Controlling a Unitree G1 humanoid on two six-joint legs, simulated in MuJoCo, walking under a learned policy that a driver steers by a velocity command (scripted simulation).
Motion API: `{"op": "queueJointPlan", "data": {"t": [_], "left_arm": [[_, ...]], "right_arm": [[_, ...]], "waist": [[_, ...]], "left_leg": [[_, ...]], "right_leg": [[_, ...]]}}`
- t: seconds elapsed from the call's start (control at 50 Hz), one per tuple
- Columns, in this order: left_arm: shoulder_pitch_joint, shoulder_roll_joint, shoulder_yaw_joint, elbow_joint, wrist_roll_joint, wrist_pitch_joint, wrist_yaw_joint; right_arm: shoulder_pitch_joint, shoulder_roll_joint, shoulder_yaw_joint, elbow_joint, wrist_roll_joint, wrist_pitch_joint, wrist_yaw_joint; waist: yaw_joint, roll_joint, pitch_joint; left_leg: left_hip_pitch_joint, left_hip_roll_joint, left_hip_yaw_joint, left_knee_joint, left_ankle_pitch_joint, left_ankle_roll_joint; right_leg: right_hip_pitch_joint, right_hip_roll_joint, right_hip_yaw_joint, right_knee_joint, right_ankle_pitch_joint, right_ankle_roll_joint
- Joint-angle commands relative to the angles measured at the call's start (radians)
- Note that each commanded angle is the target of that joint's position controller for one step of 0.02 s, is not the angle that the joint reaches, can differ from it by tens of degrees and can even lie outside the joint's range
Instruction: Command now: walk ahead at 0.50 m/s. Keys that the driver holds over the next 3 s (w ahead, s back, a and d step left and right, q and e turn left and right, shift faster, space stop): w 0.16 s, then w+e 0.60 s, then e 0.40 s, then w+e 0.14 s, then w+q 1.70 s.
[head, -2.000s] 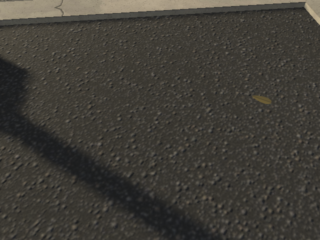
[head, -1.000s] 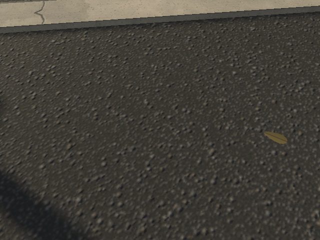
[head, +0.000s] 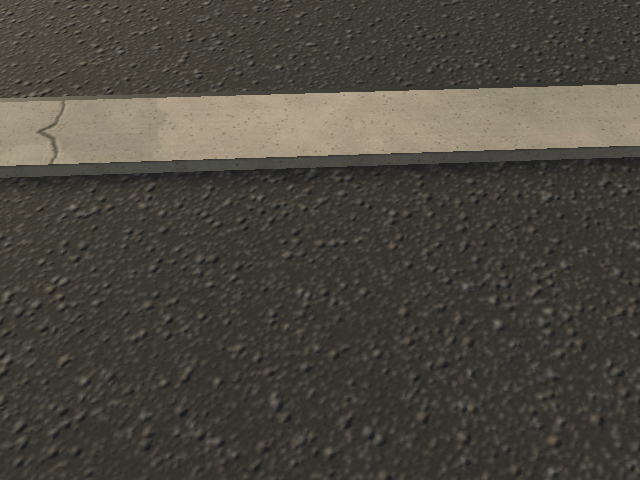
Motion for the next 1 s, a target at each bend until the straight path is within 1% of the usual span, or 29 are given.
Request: {"op": "queueJointPlan", "data": {"t": [0.02,0.04,0.06,0.08,0.1,0.12,0.14,0.16,0.2,0.24,0.3,0.4,0.5,0.52,0.56,0.6,0.62,0.64,0.66,0.68,0.7,0.72,0.74,0.76,0.78,0.8,0.86,0.94,1.0], "left_arm": [[0.033,0.157,0.029,-0.011,0.007,-0.002,0.014],[0.019,0.165,0.032,-0.01,0.006,0.001,0.013],[0.003,0.162,0.03,-0.015,0.001,0.003,0.011],[-0.005,0.134,0.019,-0.048,-0.01,0.0,0.007],[0.117,0.041,0.006,-0.056,-0.046,0.003,-0.004],[0.04,0.14,0.033,-0.052,-0.017,0.007,-0.001],[-0.053,0.138,0.036,-0.084,-0.013,0.003,-0.005],[-0.099,0.121,0.034,-0.093,-0.011,-0.001,-0.008],[-0.077,0.081,0.032,-0.079,0.007,0.026,-0.017],[-0.072,0.063,0.034,-0.078,0.011,0.049,-0.027],[-0.176,0.069,0.036,-0.116,0.008,0.068,-0.036],[-0.362,0.062,0.026,-0.184,-0.002,0.064,-0.045],[-0.503,0.055,0.014,-0.246,0.002,0.06,-0.052],[-0.511,0.058,0.015,-0.254,0.004,0.059,-0.052],[-0.479,0.07,0.022,-0.253,0.007,0.059,-0.048],[-0.362,0.096,0.039,-0.223,0.009,0.057,-0.042],[-0.258,0.12,0.054,-0.192,0.013,0.052,-0.039],[-0.11,0.17,0.078,-0.151,0.025,0.047,-0.032],[-0.051,0.278,0.109,-0.152,0.031,0.047,-0.019],[-0.068,0.318,0.116,-0.167,0.006,0.062,-0.022],[-0.116,0.288,0.109,-0.159,-0.011,0.069,-0.016],[-0.171,0.236,0.096,-0.166,-0.016,0.068,-0.013],[-0.221,0.197,0.086,-0.175,-0.014,0.063,-0.012],[-0.243,0.176,0.077,-0.179,-0.022,0.055,-0.006],[-0.254,0.172,0.072,-0.185,-0.025,0.044,-0.004],[-0.238,0.183,0.072,-0.184,-0.027,0.033,-0.005],[-0.185,0.228,0.08,-0.181,-0.022,0.029,-0.007],[-0.117,0.224,0.076,-0.19,-0.022,0.056,0.001],[-0.075,0.233,0.079,-0.198,-0.016,0.073,0.011]], "right_arm": [[-0.003,-0.087,-0.025,-0.055,0.001,-0.026,-0.009],[0.103,-0.1,-0.035,-0.019,0.0,-0.032,-0.016],[0.277,-0.124,-0.05,0.041,-0.009,-0.043,-0.026],[0.461,-0.205,-0.074,0.078,-0.034,-0.05,-0.038],[0.497,-0.286,-0.094,0.082,-0.039,-0.044,-0.033],[0.42,-0.236,-0.088,0.074,0.004,-0.03,-0.024],[0.312,-0.181,-0.071,0.057,0.012,-0.031,-0.021],[0.263,-0.126,-0.058,0.054,0.009,-0.039,-0.017],[0.25,-0.064,-0.038,0.073,0.007,-0.053,-0.026],[0.306,-0.074,-0.037,0.1,0.007,-0.071,-0.031],[0.358,-0.103,-0.041,0.117,0.006,-0.081,-0.035],[0.416,-0.094,-0.031,0.127,0.007,-0.081,-0.042],[0.506,-0.108,-0.031,0.158,0.003,-0.073,-0.061],[0.513,-0.113,-0.033,0.162,0.002,-0.069,-0.065],[0.496,-0.133,-0.037,0.161,0.0,-0.061,-0.073],[0.471,-0.161,-0.046,0.154,-0.004,-0.049,-0.077],[0.46,-0.175,-0.05,0.145,-0.003,-0.041,-0.074],[0.431,-0.182,-0.053,0.122,0.002,-0.039,-0.068],[0.442,-0.101,-0.038,0.067,0.013,-0.043,-0.054],[0.389,-0.116,-0.045,0.003,0.019,-0.054,-0.038],[0.276,-0.145,-0.049,-0.021,0.009,-0.066,-0.032],[0.258,-0.144,-0.047,-0.033,0.017,-0.078,-0.029],[0.275,-0.135,-0.048,-0.02,0.012,-0.076,-0.032],[0.291,-0.127,-0.047,-0.02,-0.008,-0.057,-0.033],[0.312,-0.115,-0.046,-0.017,-0.02,-0.036,-0.031],[0.314,-0.111,-0.047,-0.023,-0.023,-0.018,-0.031],[0.262,-0.104,-0.044,-0.06,-0.017,0.007,-0.034],[0.12,-0.12,-0.038,-0.126,-0.007,0.016,-0.036],[0.039,-0.135,-0.03,-0.163,0.002,0.016,-0.039]], "waist": [[-0.067,-0.095,0.035],[-0.11,-0.094,-0.019],[-0.18,-0.064,-0.109],[-0.239,0.017,-0.236],[-0.179,0.233,-0.339],[-0.168,0.074,-0.27],[-0.129,0.043,-0.128],[-0.106,-0.003,-0.062],[-0.051,0.012,-0.026],[-0.037,0.02,-0.021],[-0.041,0.024,0.021],[-0.075,0.027,0.056],[-0.116,0.031,0.074],[-0.114,0.034,0.073],[-0.086,0.052,0.044],[-0.032,0.08,-0.028],[0.009,0.081,-0.088],[0.086,0.039,-0.159],[0.071,-0.138,-0.259],[0.044,-0.199,-0.31],[0.034,-0.071,-0.159],[-0.001,-0.029,-0.075],[-0.053,0.03,-0.022],[-0.085,0.028,-0.011],[-0.104,0.009,-0.016],[-0.112,0.003,-0.022],[-0.106,-0.037,-0.043],[-0.049,-0.098,-0.068],[-0.01,-0.106,-0.075]], "left_leg": [[0.058,-0.046,0.02,-0.066,-0.103,0.045],[0.191,-0.082,0.035,-0.101,-0.118,0.065],[0.412,-0.088,0.031,-0.152,-0.075,0.092],[0.683,0.119,-0.194,-0.158,-0.143,0.15],[0.912,0.39,-0.688,-0.276,-0.19,0.297],[0.826,0.341,-0.71,-0.335,-0.251,0.274],[0.685,0.307,-0.547,-0.357,-0.233,0.239],[0.565,0.263,-0.446,-0.394,-0.127,0.209],[0.432,0.192,-0.283,-0.439,-0.035,0.142],[0.404,0.18,-0.21,-0.46,0.045,0.128],[0.412,0.167,-0.121,-0.5,0.056,0.106],[0.466,0.14,0.001,-0.505,0.175,0.064],[0.616,0.178,0.077,-0.451,0.345,0.059],[0.65,0.188,0.09,-0.423,0.405,0.059],[0.692,0.2,0.126,-0.324,0.661,0.052],[0.706,0.208,0.154,-0.121,0.879,0.052],[0.669,0.207,0.161,0.049,0.852,0.05],[0.511,0.19,0.171,0.299,0.661,0.025],[0.18,0.082,0.175,0.661,-0.023,-0.017],[-0.11,-0.107,-0.007,0.883,-0.491,-0.043],[-0.221,-0.013,-0.106,0.847,-0.38,-0.031],[-0.189,0.021,-0.1,0.758,-0.288,-0.031],[-0.122,0.05,-0.099,0.665,-0.254,-0.04],[-0.057,0.064,-0.1,0.606,-0.25,-0.058],[-0.007,0.067,-0.096,0.57,-0.249,-0.076],[0.013,0.057,-0.083,0.548,-0.255,-0.092],[0.006,0.028,-0.052,0.444,-0.184,-0.119],[-0.043,-0.002,-0.051,0.297,-0.084,-0.12],[-0.074,-0.025,-0.07,0.2,-0.052,-0.107]], "right_leg": [[0.016,-0.314,0.105,0.114,0.822,-0.11],[0.006,-0.3,0.09,0.237,0.931,-0.097],[-0.072,-0.259,0.055,0.43,0.897,-0.077],[-0.287,-0.211,0.021,0.722,0.576,-0.056],[-0.646,-0.011,-0.015,1.092,-0.188,-0.014],[-0.734,-0.055,0.123,1.158,-0.182,-0.031],[-0.766,-0.102,0.124,1.13,-0.083,-0.036],[-0.732,-0.134,0.121,1.076,-0.019,-0.032],[-0.634,-0.165,0.125,0.994,0.019,-0.016],[-0.618,-0.159,0.119,0.969,0.04,-0.006],[-0.721,-0.175,0.113,0.911,0.145,0.004],[-0.78,-0.165,0.066,0.681,0.31,0.013],[-0.769,-0.138,-0.03,0.494,0.297,-0.018],[-0.76,-0.127,-0.043,0.473,0.262,-0.031],[-0.681,-0.082,-0.079,0.445,0.174,-0.067],[-0.541,-0.015,-0.109,0.429,0.074,-0.115],[-0.413,0.013,-0.103,0.38,0.062,-0.144],[-0.188,-0.026,-0.007,0.299,0.07,-0.191],[0.082,-0.313,0.391,0.271,0.041,-0.294],[0.199,-0.455,0.853,0.106,0.069,-0.416],[0.102,-0.415,0.675,0.082,0.068,-0.364],[-0.034,-0.382,0.564,0.057,0.14,-0.314],[-0.147,-0.326,0.473,0.04,0.253,-0.264],[-0.222,-0.277,0.4,0.034,0.341,-0.238],[-0.263,-0.249,0.346,0.041,0.479,-0.227],[-0.281,-0.235,0.315,0.062,0.654,-0.226],[-0.297,-0.182,0.241,0.119,0.937,-0.187],[-0.227,-0.155,0.264,0.171,0.962,-0.12],[-0.137,-0.174,0.323,0.211,0.942,-0.108]]}}
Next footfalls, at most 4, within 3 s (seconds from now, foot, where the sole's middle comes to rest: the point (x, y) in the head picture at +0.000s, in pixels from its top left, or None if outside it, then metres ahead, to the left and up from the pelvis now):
0.06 left None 0.21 0.10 -0.77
0.64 right None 0.47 -0.09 -0.77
1.16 left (380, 356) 0.75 -0.05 -0.77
1.58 right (462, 417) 0.61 -0.23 -0.77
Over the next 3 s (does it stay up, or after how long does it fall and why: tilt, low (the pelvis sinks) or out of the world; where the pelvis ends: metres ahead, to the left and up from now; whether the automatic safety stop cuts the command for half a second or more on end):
stays up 1.31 -0.25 0.00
